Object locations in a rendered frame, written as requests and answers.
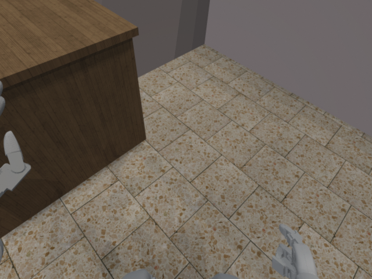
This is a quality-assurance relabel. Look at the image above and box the counter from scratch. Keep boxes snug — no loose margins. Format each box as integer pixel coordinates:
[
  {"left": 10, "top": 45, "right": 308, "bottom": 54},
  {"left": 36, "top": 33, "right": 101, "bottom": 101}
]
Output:
[{"left": 0, "top": 0, "right": 146, "bottom": 238}]

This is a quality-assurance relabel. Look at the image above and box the right robot hand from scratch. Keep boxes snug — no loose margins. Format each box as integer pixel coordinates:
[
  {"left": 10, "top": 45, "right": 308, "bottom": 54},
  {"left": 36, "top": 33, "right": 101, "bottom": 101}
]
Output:
[{"left": 272, "top": 224, "right": 318, "bottom": 279}]

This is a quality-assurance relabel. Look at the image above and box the left robot hand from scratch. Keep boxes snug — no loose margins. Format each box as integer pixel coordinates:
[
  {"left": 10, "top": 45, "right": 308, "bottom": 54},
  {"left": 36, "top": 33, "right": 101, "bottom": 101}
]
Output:
[{"left": 0, "top": 81, "right": 31, "bottom": 197}]

